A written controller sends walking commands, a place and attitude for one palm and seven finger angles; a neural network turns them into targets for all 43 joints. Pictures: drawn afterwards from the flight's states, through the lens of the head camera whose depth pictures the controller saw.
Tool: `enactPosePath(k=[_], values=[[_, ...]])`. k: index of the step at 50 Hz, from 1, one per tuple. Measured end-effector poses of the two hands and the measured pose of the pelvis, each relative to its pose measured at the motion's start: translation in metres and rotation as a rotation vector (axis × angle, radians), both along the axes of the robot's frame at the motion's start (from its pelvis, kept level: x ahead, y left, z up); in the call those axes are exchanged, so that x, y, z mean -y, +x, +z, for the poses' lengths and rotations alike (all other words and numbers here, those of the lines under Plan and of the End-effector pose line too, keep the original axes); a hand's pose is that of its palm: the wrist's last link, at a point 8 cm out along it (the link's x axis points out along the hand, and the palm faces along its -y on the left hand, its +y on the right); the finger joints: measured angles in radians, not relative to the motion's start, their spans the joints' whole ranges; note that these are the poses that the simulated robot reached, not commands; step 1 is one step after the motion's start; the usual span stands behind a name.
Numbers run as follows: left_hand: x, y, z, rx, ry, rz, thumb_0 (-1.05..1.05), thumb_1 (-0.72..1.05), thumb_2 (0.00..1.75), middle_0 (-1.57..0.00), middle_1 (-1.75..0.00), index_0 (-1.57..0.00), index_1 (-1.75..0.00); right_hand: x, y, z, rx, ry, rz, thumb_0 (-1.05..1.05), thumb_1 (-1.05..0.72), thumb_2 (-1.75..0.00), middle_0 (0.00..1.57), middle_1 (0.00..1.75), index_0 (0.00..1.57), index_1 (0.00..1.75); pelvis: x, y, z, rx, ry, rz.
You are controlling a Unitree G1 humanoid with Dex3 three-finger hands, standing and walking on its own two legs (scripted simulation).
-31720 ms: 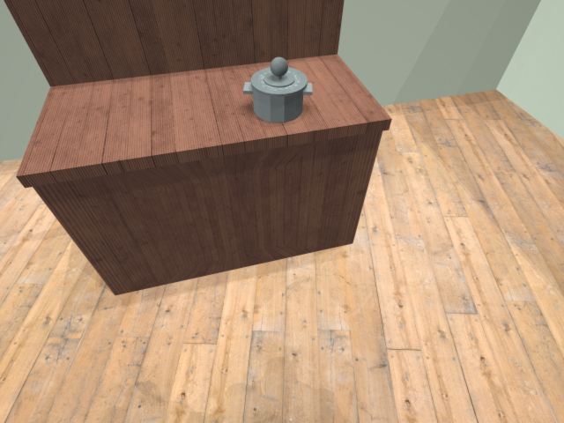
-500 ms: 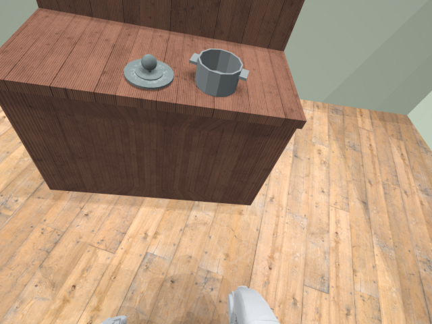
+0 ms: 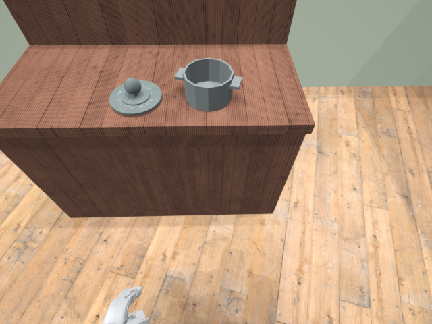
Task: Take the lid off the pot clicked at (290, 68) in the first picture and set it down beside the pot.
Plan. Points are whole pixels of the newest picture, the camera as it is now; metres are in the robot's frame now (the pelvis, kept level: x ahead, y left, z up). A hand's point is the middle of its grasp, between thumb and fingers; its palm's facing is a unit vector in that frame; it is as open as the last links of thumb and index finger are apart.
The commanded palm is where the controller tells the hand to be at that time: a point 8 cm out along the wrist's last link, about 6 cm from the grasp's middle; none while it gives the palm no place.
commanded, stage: stop stepping back and stand still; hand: left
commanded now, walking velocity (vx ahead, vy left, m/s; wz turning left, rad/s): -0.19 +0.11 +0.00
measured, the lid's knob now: (132, 86) +0.76 +0.25 -0.04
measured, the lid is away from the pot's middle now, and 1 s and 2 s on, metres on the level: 0.23 0.23 0.23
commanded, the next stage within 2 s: let the arm hang, fingers relaxed in 0.88 s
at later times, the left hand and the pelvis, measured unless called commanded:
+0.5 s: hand out of the picture +0.03 +0.23 -0.17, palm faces +0.03 -0.97 -0.23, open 7.4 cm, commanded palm none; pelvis +0.03 +0.04 +0.01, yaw -1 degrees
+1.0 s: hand out of the picture +0.08 +0.21 -0.17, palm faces +0.01 -0.98 -0.21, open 7.3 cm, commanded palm none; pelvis +0.05 +0.03 +0.01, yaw -1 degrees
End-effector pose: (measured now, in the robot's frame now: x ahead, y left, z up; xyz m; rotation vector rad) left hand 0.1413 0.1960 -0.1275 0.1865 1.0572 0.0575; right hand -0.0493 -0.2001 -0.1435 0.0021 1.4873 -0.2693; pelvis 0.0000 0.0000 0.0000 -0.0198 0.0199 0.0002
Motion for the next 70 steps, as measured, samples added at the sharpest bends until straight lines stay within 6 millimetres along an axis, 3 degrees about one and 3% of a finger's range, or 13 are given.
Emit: enactPosePath(k=[2,6,11,15,20,25,33,46,54,70], values=[[-0.002,-0.009,-0.003,-0.032,-0.007,0.018,0.0,0.91,0.9,-0.2,-0.3,-0.2,-0.3,0.007,0.036,0.001,0.077,-0.022,0.032,0.01,-0.92,-0.9,0.2,0.29,0.2,0.3,-0.002,0.002,0.001,0.006,0.007,0.004],[-0.021,-0.03,-0.011,-0.076,-0.014,0.087,0.0,0.91,0.9,-0.21,-0.3,-0.2,-0.3,0.026,0.082,0.002,0.171,-0.089,0.095,0.02,-0.95,-0.9,0.2,0.29,0.2,0.3,-0.013,0.007,-0.004,0.029,0.0,0.018],[-0.06,-0.058,-0.013,-0.14,0.042,0.143,-0.01,0.92,0.9,-0.21,-0.3,-0.2,-0.3,0.029,0.118,0.011,0.224,-0.128,0.154,0.01,-0.94,-0.9,0.19,0.29,0.2,0.3,-0.022,0.011,-0.004,0.027,0.011,0.009],[-0.08,-0.085,-0.011,-0.221,0.076,0.149,-0.01,0.92,0.9,-0.2,-0.3,-0.2,-0.3,0.021,0.131,0.016,0.25,-0.117,0.172,0.01,-0.93,-0.9,0.19,0.29,0.2,0.3,-0.025,0.012,0.0,0.012,0.012,0.002],[-0.088,-0.11,-0.008,-0.303,0.083,0.148,0.0,0.91,0.9,-0.2,-0.3,-0.19,-0.3,0.003,0.131,0.015,0.24,-0.077,0.17,0.0,-0.92,-0.9,0.19,0.29,0.2,0.3,-0.031,0.018,0.004,0.005,0.012,-0.004],[-0.081,-0.115,-0.008,-0.336,0.058,0.14,0.0,0.91,0.9,-0.2,-0.3,-0.19,-0.3,-0.009,0.122,0.012,0.206,-0.056,0.141,0.0,-0.93,-0.9,0.2,0.29,0.2,0.3,-0.037,0.026,0.006,0.01,0.014,-0.012],[-0.064,-0.095,-0.013,-0.314,0.011,0.112,0.0,0.91,0.9,-0.2,-0.3,-0.2,-0.3,-0.012,0.099,0.011,0.138,-0.056,0.112,0.0,-0.93,-0.9,0.2,0.29,0.2,0.3,-0.041,0.036,0.007,0.023,0.019,-0.02],[-0.066,-0.068,-0.01,-0.281,0.033,0.105,0.01,0.92,0.9,-0.2,-0.3,-0.2,-0.3,-0.024,0.072,0.006,0.048,-0.012,0.069,0.0,-0.91,-0.9,0.2,0.29,0.2,0.3,-0.036,0.047,0.008,0.024,0.022,-0.02],[-0.061,-0.067,-0.009,-0.287,0.039,0.122,0.0,0.92,0.9,-0.2,-0.3,-0.2,-0.3,-0.024,0.076,0.002,0.039,0.003,0.066,0.0,-0.91,-0.9,0.2,0.29,0.2,0.3,-0.031,0.055,0.007,0.026,0.024,-0.016],[-0.045,-0.079,-0.013,-0.334,0.012,0.153,0.0,0.92,0.9,-0.2,-0.3,-0.2,-0.3,-0.006,0.101,0.004,0.062,-0.033,0.088,0.01,-0.92,-0.9,0.2,0.29,0.2,0.3,-0.024,0.065,0.006,0.027,0.024,-0.009]])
